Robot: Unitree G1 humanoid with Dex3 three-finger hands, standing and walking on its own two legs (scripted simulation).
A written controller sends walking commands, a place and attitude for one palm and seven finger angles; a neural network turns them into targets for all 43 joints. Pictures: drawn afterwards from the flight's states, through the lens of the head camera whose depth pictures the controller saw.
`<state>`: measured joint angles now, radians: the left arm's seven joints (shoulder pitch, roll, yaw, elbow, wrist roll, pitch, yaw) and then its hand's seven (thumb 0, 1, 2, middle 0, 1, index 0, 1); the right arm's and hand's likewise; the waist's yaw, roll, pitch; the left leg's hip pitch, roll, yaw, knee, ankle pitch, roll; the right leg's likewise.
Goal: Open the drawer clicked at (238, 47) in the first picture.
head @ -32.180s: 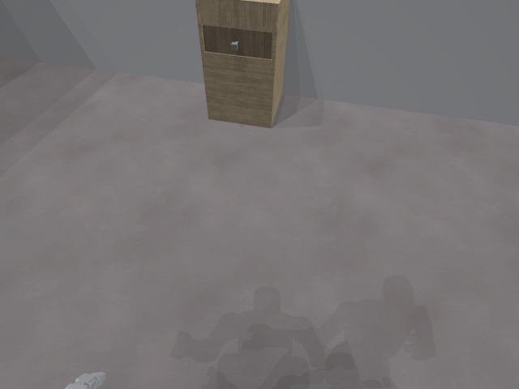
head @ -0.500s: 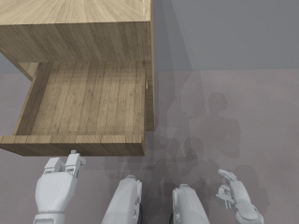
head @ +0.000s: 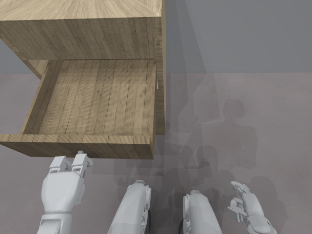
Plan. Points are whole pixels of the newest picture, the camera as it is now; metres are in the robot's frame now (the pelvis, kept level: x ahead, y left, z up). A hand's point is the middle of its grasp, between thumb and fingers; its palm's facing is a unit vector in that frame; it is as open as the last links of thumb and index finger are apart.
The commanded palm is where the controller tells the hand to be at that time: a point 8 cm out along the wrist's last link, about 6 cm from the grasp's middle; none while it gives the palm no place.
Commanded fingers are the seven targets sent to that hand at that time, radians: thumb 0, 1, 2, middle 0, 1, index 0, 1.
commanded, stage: open the thumb to release the handle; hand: left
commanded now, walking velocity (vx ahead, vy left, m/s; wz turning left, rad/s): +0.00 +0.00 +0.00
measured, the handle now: (78, 164) +0.27 +0.25 -0.05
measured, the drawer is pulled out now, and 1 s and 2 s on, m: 0.26 0.26 0.26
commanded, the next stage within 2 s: lift the hand off the handle in 0.18 s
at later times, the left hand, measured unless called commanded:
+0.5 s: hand (73, 185) +0.22 +0.25 -0.06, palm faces -0.06 -0.06 -1.00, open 13.7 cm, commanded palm +0.21 +0.25 -0.01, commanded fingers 0.00 -0.50 0.30 -0.30 -1.20 -0.30 -1.20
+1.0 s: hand (67, 180) +0.23 +0.26 -0.03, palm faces -0.06 -0.06 -1.00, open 13.8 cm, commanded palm +0.22 +0.25 +0.02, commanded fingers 0.00 -0.50 0.30 -0.30 -1.20 -0.30 -1.20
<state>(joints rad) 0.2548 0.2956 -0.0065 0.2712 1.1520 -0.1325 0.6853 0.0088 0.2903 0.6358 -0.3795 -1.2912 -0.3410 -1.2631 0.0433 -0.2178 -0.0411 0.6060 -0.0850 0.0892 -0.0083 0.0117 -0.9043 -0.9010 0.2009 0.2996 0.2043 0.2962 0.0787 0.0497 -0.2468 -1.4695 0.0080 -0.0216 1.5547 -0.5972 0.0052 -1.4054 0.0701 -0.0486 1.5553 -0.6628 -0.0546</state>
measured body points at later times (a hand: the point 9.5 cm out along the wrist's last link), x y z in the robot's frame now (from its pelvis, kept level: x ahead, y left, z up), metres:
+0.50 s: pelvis -0.01 +0.00 +0.00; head +0.12 -0.01 +0.44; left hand +0.22 +0.25 -0.01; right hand +0.19 -0.23 -0.13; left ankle +0.06 +0.12 -0.55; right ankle +0.03 -0.09 -0.55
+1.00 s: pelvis +0.00 +0.01 +0.04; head +0.11 +0.00 +0.47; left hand +0.23 +0.26 +0.02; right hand +0.20 -0.22 -0.09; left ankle +0.05 +0.12 -0.55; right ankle +0.03 -0.09 -0.55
